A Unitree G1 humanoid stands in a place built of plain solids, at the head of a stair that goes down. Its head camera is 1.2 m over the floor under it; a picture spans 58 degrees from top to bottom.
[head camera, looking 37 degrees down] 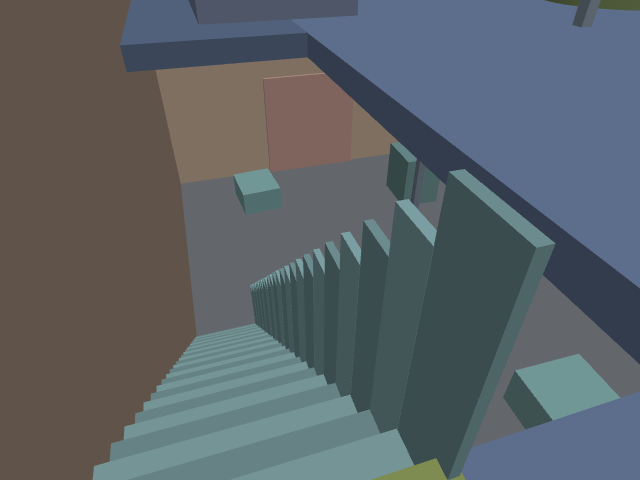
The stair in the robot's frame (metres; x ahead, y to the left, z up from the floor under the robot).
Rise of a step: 0.19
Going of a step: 0.20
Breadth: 1.10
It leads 17 degrees to the left of straight ahead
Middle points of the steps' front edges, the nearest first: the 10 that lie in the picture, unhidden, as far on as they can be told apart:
0.82 0.33 -0.38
1.01 0.39 -0.58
1.20 0.45 -0.77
1.40 0.51 -0.96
1.59 0.57 -1.15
1.78 0.62 -1.35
1.98 0.68 -1.54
2.17 0.74 -1.73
2.36 0.80 -1.92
2.55 0.86 -2.11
